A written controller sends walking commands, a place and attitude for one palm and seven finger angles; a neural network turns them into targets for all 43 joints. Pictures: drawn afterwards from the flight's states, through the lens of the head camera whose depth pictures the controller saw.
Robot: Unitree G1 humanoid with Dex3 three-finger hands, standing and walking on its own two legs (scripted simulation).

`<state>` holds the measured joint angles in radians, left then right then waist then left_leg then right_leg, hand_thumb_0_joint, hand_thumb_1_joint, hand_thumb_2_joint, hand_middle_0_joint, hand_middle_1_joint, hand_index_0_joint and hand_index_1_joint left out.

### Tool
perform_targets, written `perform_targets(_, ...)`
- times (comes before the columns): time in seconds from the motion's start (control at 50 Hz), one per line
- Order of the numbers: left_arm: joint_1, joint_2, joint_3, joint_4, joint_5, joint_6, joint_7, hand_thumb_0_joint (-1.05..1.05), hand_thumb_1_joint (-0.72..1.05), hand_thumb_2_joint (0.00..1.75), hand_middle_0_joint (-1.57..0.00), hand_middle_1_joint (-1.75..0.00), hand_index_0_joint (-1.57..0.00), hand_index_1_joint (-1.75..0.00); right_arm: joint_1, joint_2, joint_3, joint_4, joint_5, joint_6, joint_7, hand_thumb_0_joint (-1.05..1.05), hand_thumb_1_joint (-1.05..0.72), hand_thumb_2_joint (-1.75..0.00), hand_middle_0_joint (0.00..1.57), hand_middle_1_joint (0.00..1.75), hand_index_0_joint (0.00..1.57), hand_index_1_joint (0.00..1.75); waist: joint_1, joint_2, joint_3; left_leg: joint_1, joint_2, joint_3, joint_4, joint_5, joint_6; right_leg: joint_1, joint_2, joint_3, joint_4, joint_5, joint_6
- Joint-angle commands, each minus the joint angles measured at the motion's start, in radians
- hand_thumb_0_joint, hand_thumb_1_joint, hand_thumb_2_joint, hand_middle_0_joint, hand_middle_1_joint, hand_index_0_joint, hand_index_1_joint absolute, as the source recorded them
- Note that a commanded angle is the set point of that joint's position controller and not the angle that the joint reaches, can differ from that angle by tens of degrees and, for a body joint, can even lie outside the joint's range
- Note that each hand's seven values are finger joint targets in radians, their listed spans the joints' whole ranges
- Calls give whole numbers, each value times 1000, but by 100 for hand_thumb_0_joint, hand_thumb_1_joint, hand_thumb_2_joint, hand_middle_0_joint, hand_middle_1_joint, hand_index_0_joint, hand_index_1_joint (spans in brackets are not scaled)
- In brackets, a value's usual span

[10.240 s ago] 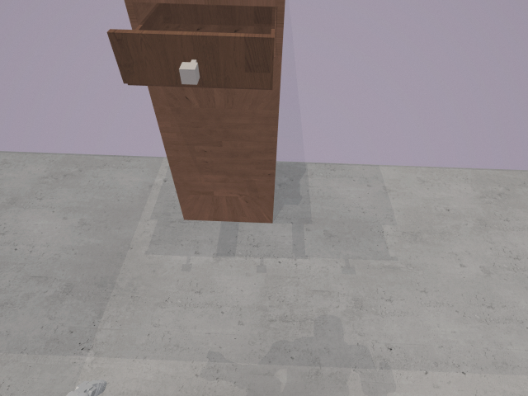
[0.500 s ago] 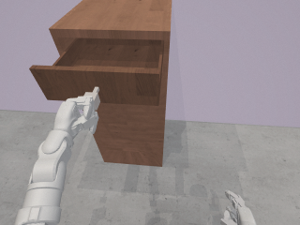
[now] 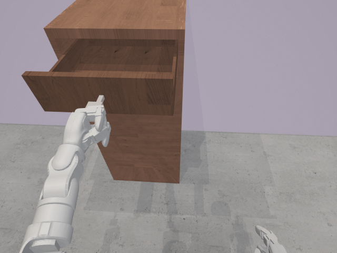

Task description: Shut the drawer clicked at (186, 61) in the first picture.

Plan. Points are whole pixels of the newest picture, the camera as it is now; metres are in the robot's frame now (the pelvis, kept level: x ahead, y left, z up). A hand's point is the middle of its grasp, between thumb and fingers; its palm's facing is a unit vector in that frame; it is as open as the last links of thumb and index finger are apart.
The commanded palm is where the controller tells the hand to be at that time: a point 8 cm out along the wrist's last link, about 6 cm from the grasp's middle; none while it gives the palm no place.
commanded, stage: bring the fist close to the handle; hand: left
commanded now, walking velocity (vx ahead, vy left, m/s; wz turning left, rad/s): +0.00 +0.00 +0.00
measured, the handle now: (97, 106) +0.44 +0.21 +0.12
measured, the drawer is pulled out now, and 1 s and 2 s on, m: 0.20 0.14 0.01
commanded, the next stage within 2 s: push the drawer shut in 0.10 s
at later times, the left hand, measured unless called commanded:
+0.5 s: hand (101, 129) +0.36 +0.18 +0.12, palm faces -0.02 -1.00 -0.03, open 3.0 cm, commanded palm +0.36 +0.23 +0.12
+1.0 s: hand (110, 111) +0.42 +0.17 +0.12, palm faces -0.03 -1.00 -0.02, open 3.1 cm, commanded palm +0.42 +0.22 +0.12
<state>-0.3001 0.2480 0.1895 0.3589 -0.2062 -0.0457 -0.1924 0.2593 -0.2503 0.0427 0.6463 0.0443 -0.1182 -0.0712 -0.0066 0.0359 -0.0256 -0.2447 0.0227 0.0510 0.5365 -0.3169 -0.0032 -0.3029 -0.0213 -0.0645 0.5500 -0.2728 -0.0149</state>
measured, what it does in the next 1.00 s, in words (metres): stands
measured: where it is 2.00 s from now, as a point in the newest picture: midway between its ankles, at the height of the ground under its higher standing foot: outside the picture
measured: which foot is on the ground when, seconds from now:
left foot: down 0.00-1.00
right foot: down 0.00-1.00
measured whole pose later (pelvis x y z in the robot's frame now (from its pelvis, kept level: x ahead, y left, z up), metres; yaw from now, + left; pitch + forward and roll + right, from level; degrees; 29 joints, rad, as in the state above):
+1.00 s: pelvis -0.04 +0.00 -0.01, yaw +1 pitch +7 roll +0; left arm -0.84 0.39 0.27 1.07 -0.16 -0.26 -0.24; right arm 0.35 -0.27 0.05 0.71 0.03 -0.13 -0.07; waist -0.09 0.01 -0.02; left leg -0.48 0.02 0.03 0.68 -0.31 0.00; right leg -0.52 -0.03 -0.08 0.65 -0.25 -0.02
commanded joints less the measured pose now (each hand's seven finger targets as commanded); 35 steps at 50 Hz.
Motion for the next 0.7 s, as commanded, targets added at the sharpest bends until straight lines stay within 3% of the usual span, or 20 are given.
perform_targets(0.0, -314, 170, 61, -215, -8, -61, -1, 0, 90, 90, -140, -160, -140, -160, -91, -119, -43, -163, 5, -57, -2, 0, -90, -90, 20, 30, 20, 30, 14, -55, -221, 28, -24, -29, -57, 266, 22, 132, 22, 19, -55, 316, -5)
perform_targets(0.02, -321, 154, 43, -225, -6, -60, -1, 0, 90, 90, -140, -160, -140, -160, -95, -116, -43, -167, 6, -56, -2, 0, -90, -90, 20, 30, 20, 30, 11, -33, -221, 31, -26, -28, -58, 252, 22, 124, 22, 20, -57, 297, -5)
perform_targets(0.04, -339, 162, 44, -218, -5, -62, 4, 0, 90, 90, -140, -160, -140, -160, -95, -120, -41, -167, 4, -56, -2, 0, -90, -90, 20, 30, 20, 30, 4, -62, -206, 21, -25, -32, -58, 228, 25, 111, 24, 21, -63, 264, -3)
perform_targets(0.12, -396, 213, 86, -253, -6, -76, 13, 0, 90, 90, -140, -160, -140, -160, -103, -115, -39, -169, 2, -55, -10, 0, -90, -90, 20, 30, 20, 30, 9, -21, -249, 32, -29, -28, -57, 217, 26, 140, 19, 35, -66, 258, -5)
perform_targets(0.16, -427, 184, 51, -235, -6, -84, 11, 0, 90, 90, -140, -160, -140, -160, -106, -112, -34, -167, 3, -56, -12, 0, -90, -90, 20, 30, 20, 30, -4, -15, -232, 28, -28, -31, -57, 191, 27, 119, 20, 37, -72, 226, -4)
perform_targets(0.22, -488, 218, 74, -164, -9, -86, 5, 0, 90, 90, -140, -160, -140, -160, -100, -117, -30, -147, 3, -54, -22, 0, -90, -90, 20, 30, 20, 30, -18, -34, -213, 11, -30, -34, -54, 157, 28, 109, 19, 45, -83, 194, -1)
perform_targets(0.24, -494, 252, 99, -134, -6, -88, 6, 0, 90, 90, -140, -160, -140, -160, -94, -122, -34, -140, 3, -50, -24, 0, -90, -90, 20, 30, 20, 30, -21, -70, -219, 3, -27, -33, -50, 151, 31, 110, 21, 48, -87, 177, 2)
perform_targets(0.26, -506, 212, 63, -126, -11, -85, -4, 0, 90, 90, -140, -160, -140, -160, -101, -118, -32, -147, 5, -51, -24, 0, -90, -90, 20, 30, 20, 30, -22, -44, -219, 1, -30, -32, -49, 146, 31, 106, 18, 51, -85, 177, 2)
perform_targets(0.32, -535, 223, 70, -89, -12, -85, -20, 0, 90, 90, -140, -160, -140, -160, -89, -120, -30, -141, 6, -50, -24, 0, -90, -90, 20, 30, 20, 30, -18, 4, -249, 13, -34, -37, -42, 176, 26, 108, 16, 44, -71, 220, -6)
perform_targets(0.34, -553, 227, 65, -59, -13, -86, -21, 0, 90, 90, -140, -160, -140, -160, -85, -124, -30, -136, 6, -49, -25, 0, -90, -90, 20, 30, 20, 30, -32, -43, -237, 0, -31, -39, -37, 161, 29, 93, 18, 45, -73, 201, 0)
perform_targets(0.4, -677, 222, 46, -8, -13, -95, -22, 0, 90, 90, -140, -160, -140, -160, -80, -124, -27, -121, 8, -45, -28, 0, -90, -90, 20, 30, 20, 30, -54, -18, -203, -15, -33, -47, -36, 111, 27, 44, 16, 46, -83, 134, 1)
perform_targets(0.44, -717, 250, 61, 38, -13, -106, -19, 0, 90, 90, -140, -160, -140, -160, -69, -132, -29, -111, 8, -45, -30, 0, -90, -90, 20, 30, 20, 30, -61, -67, -209, -27, -30, -53, -31, 91, 31, 34, 19, 48, -85, 98, 2)
perform_targets(0.5, -820, 202, 9, 103, -12, -123, -21, 0, 90, 90, -140, -160, -140, -160, -58, -129, -26, -96, 11, -48, -28, 0, -90, -90, 20, 30, 20, 30, -78, -16, -213, -25, -33, -62, -28, 54, 27, -9, 19, 43, -78, 55, -2)
perform_targets(0.56, -890, 264, 51, 179, -7, -146, -17, 0, 90, 90, -140, -160, -140, -160, -33, -139, -28, -81, 9, -49, -28, 0, -90, -90, 20, 30, 20, 30, -84, -53, -250, -56, -32, -71, -17, 42, 30, -1, 18, 51, -68, 36, 1)
perform_targets(0.6, -939, 246, 32, 205, -3, -166, -23, 0, 90, 90, -140, -160, -140, -160, -25, -136, -28, -78, 9, -51, -25, 0, -90, -90, 20, 30, 20, 30, -88, -16, -276, -53, -37, -69, -11, 42, 28, -5, 16, 51, -55, 45, -1)
perform_targets(0.68, -987, 282, 61, 313, 1, -202, -29, 0, 90, 90, -140, -160, -140, -160, 8, -144, -29, -63, 5, -54, -18, 0, -90, -90, 20, 30, 20, 30, -90, -36, -280, -89, -34, -77, 0, 23, 29, -20, 20, 51, -42, 25, -3)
